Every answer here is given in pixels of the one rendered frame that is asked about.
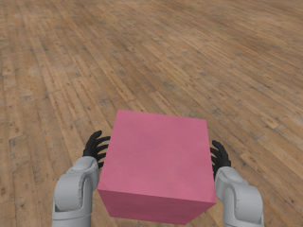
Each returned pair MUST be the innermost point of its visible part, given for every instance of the right robot forearm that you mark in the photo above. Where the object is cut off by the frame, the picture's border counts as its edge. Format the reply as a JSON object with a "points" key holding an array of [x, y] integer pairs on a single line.
{"points": [[242, 203]]}

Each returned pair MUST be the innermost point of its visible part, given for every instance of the left robot forearm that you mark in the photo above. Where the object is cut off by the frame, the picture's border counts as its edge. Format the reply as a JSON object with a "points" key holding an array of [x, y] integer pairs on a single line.
{"points": [[73, 194]]}

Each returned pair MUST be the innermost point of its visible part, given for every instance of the robot left hand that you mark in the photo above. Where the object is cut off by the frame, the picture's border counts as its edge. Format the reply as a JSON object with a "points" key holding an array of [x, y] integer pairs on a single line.
{"points": [[92, 149]]}

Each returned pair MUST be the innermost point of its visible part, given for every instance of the carton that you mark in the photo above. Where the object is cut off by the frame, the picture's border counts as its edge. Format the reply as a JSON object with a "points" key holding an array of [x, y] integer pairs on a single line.
{"points": [[157, 168]]}

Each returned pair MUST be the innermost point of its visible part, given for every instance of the robot right hand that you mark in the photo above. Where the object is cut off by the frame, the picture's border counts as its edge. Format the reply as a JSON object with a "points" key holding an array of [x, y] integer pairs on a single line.
{"points": [[222, 157]]}

